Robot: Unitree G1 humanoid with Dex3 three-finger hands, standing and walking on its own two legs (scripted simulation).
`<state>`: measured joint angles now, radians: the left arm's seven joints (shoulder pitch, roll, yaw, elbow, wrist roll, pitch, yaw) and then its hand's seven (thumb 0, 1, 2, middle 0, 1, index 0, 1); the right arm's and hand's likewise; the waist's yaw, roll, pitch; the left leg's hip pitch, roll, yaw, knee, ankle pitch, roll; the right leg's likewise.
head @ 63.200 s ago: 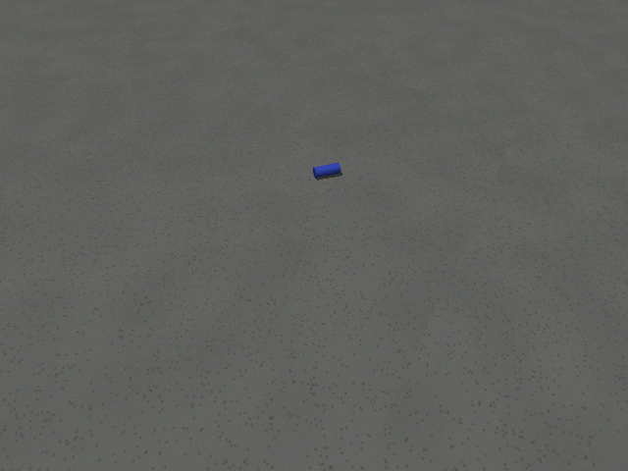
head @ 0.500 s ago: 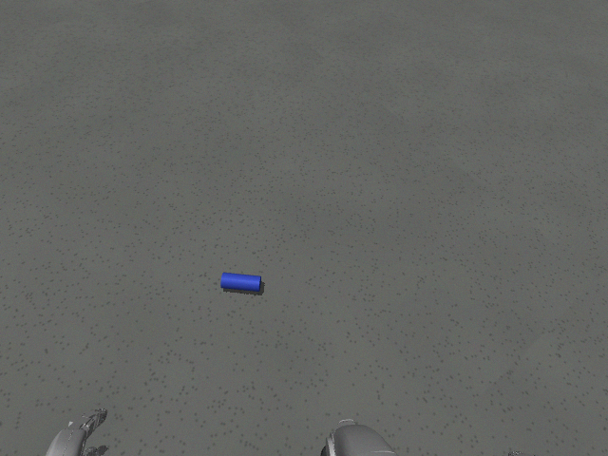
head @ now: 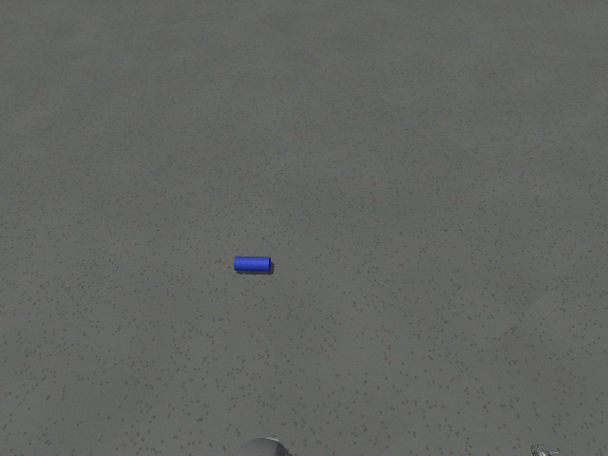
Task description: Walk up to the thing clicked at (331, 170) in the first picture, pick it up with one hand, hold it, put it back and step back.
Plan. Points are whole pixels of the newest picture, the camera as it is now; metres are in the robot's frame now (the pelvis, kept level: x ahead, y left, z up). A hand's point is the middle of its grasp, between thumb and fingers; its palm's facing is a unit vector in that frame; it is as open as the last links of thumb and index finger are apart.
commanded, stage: step back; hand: left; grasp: from above
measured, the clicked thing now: (252, 263) +0.83 +0.25 -0.74
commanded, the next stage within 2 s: stand in 1.70 s
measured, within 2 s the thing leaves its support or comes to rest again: neither
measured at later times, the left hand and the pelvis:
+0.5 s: hand out of the picture -0.11 +0.25 -0.17, palm faces -0.03 -0.92 -0.40, open 7.4 cm; pelvis -0.19 -0.03 -0.02, yaw -2 degrees
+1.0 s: hand out of the picture -0.24 +0.25 -0.14, palm faces +0.11 -0.91 -0.39, open 7.4 cm; pelvis -0.29 -0.04 +0.00, yaw +6 degrees
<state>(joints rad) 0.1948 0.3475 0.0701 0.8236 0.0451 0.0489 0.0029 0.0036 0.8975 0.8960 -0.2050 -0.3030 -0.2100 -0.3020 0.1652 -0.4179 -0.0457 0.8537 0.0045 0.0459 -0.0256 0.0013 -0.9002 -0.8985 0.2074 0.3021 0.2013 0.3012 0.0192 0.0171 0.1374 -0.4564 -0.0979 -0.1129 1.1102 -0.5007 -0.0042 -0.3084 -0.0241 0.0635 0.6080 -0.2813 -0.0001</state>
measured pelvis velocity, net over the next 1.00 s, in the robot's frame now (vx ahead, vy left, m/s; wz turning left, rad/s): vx -0.29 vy -0.04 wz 0.10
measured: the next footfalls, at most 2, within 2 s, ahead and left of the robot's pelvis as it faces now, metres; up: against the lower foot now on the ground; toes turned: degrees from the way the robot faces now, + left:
left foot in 0.12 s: -0.02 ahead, +0.11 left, +0.00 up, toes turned +1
right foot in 0.50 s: -0.19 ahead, -0.17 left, +0.00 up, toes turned +1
